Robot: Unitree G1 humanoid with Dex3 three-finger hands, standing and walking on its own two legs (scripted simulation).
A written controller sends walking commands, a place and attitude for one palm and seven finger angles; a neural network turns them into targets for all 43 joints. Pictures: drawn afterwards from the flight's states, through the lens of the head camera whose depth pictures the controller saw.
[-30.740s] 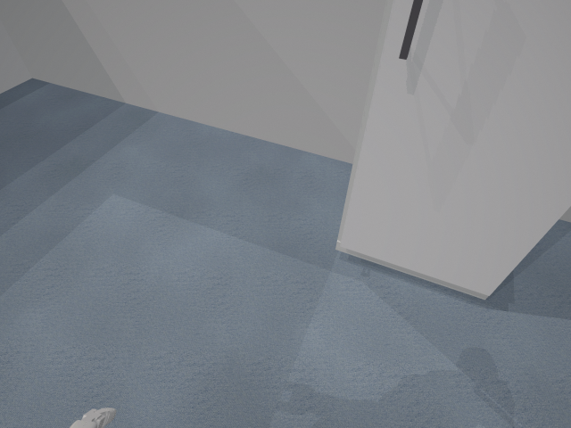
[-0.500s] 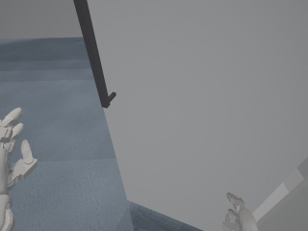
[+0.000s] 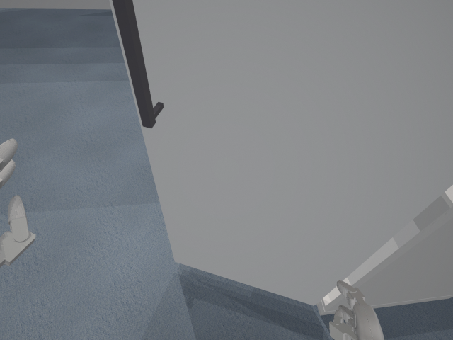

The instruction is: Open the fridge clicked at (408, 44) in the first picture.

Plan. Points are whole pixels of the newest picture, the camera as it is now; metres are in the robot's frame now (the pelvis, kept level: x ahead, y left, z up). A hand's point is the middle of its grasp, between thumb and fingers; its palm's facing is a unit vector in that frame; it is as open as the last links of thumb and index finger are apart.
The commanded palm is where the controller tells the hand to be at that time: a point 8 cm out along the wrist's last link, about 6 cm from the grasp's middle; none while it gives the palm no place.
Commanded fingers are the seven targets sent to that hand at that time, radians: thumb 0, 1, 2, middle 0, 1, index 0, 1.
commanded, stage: step back with the hand held close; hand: left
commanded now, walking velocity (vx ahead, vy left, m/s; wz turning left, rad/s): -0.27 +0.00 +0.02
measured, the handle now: (139, 43) +0.46 +0.18 +0.28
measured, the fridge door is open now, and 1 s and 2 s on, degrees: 67 67 67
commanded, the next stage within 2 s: stop stepping back and stand still in 0.84 s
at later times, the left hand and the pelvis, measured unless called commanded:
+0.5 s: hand out of the picture +0.12 +0.29 +0.18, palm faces +0.47 -0.78 -0.42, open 7.4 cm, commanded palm +0.05 +0.32 +0.18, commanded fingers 0.00 0.90 0.90 -0.20 -0.30 -0.20 -0.30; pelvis -0.08 +0.01 +0.00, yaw +3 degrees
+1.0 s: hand out of the picture +0.03 +0.30 +0.16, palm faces +0.42 -0.82 -0.39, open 7.4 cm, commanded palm -0.05 +0.33 +0.18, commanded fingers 0.00 0.90 0.90 -0.20 -0.30 -0.20 -0.30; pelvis -0.19 +0.03 +0.00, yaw +0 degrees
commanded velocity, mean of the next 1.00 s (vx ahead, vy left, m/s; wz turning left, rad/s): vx -0.31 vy -0.01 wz -0.01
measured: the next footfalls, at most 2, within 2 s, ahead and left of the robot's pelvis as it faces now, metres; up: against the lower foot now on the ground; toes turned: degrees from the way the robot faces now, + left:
right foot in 0.62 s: -0.11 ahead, -0.12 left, +0.00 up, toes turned -1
left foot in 0.90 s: -0.10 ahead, +0.11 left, +0.00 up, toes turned +0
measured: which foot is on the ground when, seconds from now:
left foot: down 0.00-0.72, up 0.74-0.88, down 0.90-1.00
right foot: down 0.00-0.36, up 0.38-0.60, down 0.62-0.92, up 0.94-1.00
